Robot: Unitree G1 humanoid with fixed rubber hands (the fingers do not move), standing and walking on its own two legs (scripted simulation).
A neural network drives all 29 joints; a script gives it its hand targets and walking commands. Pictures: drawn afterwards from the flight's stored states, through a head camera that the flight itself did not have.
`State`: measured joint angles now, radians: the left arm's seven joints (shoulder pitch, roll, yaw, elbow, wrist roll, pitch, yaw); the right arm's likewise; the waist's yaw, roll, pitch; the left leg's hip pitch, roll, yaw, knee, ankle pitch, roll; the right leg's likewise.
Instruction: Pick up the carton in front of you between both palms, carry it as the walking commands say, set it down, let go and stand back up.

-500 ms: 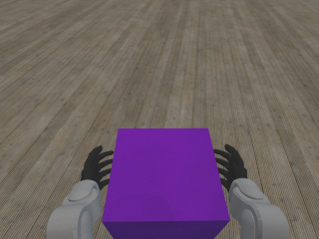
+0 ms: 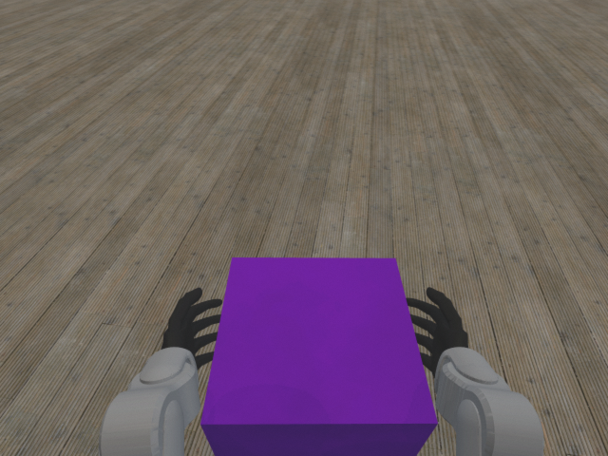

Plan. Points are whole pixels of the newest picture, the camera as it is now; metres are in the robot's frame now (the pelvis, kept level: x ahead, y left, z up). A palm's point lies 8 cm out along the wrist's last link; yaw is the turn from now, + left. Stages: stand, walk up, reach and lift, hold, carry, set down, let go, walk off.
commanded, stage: carry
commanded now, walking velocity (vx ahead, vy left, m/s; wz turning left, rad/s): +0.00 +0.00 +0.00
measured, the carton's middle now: (313, 379) +0.23 +0.00 +0.01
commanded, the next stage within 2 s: none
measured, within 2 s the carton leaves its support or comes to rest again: neither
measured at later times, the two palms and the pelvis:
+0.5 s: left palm (197, 382) +0.21 +0.13 +0.06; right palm (452, 381) +0.21 -0.17 +0.06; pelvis -0.03 -0.01 +0.00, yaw +0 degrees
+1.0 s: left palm (206, 363) +0.24 +0.13 +0.03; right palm (438, 363) +0.24 -0.16 +0.03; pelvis -0.03 -0.01 +0.00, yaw -1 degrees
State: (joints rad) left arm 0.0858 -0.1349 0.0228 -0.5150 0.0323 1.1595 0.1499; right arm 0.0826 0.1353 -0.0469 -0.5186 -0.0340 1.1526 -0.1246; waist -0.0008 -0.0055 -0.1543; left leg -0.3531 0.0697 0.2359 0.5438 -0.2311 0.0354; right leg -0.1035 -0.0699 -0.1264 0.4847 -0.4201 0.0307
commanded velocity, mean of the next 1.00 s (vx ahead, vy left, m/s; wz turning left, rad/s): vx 0.00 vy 0.00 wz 0.00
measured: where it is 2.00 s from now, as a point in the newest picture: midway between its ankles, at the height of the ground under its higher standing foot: outside the picture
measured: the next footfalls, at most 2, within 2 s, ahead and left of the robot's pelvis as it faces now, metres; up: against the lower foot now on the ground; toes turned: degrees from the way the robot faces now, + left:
none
